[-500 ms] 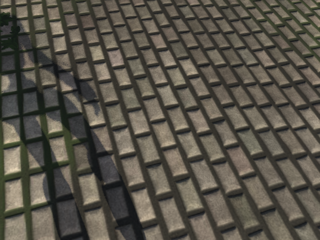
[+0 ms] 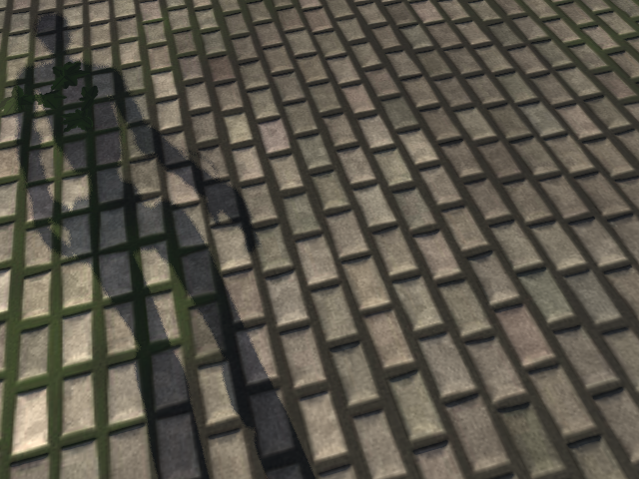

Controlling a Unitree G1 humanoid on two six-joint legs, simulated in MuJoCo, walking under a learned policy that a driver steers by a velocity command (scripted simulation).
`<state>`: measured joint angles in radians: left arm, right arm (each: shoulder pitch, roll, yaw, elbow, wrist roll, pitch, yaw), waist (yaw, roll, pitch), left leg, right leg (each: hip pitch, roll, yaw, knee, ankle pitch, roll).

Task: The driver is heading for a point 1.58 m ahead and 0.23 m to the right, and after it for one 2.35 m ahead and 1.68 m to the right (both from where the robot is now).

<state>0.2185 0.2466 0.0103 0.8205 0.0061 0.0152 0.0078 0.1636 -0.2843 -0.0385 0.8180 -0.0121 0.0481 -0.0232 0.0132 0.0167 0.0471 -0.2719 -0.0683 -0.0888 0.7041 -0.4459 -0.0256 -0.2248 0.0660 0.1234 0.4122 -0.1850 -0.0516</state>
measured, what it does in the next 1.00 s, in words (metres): walks ahead, turning right: left foot, then right foot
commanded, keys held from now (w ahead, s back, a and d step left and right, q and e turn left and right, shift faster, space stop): e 0.40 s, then w+e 0.18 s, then w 0.10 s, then w+q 0.08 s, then q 0.24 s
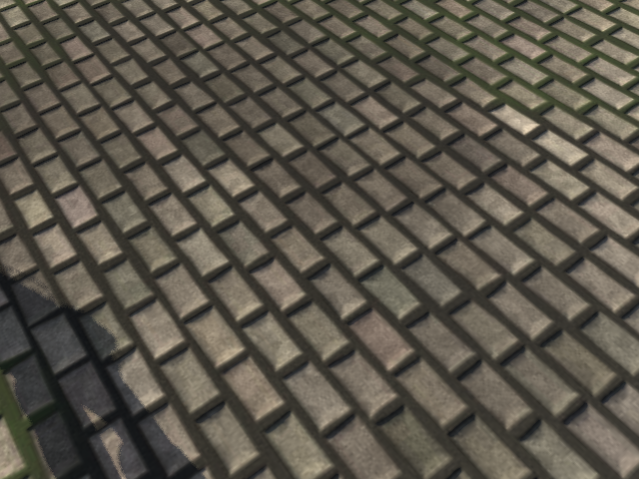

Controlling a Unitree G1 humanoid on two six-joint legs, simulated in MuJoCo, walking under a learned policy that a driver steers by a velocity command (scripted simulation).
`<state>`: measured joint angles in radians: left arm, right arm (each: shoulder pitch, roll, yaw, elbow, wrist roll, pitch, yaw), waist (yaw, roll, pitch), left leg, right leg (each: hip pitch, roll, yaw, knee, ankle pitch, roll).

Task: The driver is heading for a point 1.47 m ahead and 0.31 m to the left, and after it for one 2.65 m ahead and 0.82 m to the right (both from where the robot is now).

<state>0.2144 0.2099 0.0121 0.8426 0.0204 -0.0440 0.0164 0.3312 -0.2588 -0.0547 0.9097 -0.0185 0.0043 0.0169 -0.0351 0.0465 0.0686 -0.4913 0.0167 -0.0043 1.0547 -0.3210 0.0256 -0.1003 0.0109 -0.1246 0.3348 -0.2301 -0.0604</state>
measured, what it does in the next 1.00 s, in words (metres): steps on the spot, turning left: left foot, then right foot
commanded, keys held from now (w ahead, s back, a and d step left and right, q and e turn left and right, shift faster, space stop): q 0.68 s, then no key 0.16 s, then e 0.16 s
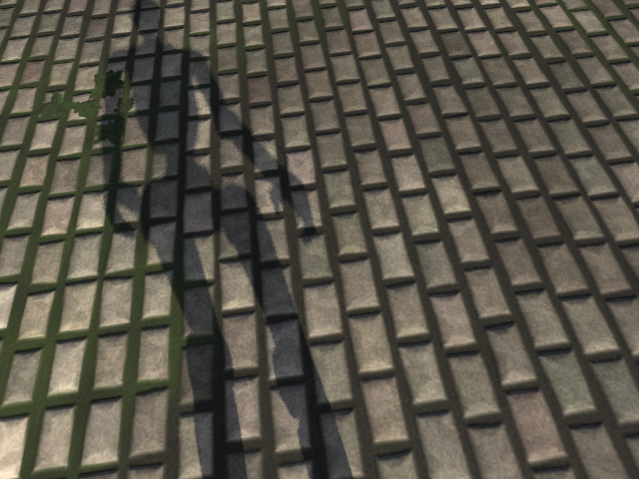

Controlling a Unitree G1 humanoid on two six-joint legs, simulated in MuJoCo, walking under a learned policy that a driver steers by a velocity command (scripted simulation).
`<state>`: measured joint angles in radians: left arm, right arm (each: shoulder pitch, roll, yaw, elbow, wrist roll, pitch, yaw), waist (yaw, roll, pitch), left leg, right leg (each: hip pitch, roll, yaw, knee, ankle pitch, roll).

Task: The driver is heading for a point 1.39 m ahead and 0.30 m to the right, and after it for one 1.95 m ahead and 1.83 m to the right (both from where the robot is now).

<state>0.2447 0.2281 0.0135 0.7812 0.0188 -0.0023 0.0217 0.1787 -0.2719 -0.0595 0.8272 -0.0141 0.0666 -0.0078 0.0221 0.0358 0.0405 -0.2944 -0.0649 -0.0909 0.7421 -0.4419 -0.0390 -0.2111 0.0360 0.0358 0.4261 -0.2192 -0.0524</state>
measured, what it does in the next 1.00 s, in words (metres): walks ahead, turning right: left foot, then right foot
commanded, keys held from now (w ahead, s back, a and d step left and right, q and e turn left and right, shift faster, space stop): e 0.20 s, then w+e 0.50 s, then w+q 0.30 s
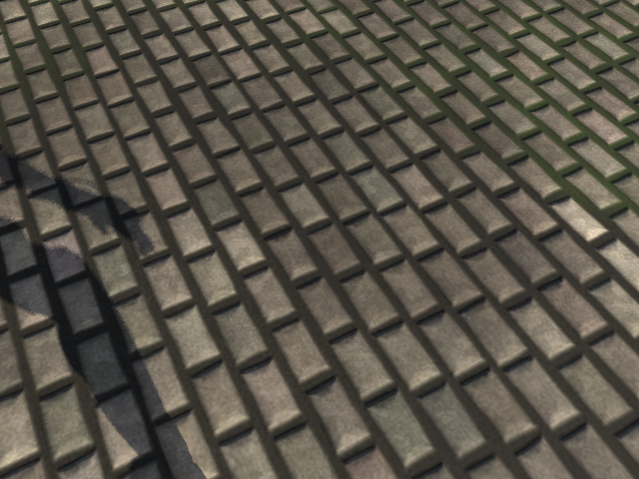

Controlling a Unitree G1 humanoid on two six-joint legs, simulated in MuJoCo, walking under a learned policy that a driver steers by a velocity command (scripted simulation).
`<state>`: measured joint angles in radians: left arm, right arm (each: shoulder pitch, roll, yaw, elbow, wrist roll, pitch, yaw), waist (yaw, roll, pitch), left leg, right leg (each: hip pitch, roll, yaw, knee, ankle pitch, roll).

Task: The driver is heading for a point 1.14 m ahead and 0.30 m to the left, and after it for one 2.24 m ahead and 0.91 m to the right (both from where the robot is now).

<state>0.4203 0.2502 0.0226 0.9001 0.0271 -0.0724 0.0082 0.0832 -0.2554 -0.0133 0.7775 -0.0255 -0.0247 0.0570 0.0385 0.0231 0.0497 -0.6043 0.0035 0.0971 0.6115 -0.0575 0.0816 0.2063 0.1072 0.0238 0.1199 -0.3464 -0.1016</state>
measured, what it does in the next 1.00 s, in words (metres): walks ahead, turning left: left foot, then right foot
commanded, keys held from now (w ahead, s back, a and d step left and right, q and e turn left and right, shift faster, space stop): w+q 0.90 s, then w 0.10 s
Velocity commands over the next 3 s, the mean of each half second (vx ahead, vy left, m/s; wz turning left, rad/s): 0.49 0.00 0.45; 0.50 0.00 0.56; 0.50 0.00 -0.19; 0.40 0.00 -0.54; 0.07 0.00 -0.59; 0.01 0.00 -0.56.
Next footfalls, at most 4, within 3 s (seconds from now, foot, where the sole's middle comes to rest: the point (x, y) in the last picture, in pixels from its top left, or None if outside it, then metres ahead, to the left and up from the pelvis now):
0.06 left None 0.21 0.07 -0.76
0.56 right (376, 435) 0.54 -0.05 -0.76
1.08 left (228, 376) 0.66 0.27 -0.76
1.62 right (254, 252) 1.00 0.25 -0.76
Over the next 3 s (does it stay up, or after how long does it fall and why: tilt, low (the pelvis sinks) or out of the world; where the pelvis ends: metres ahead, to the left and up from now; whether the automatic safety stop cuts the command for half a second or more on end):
stays up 1.05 0.33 0.01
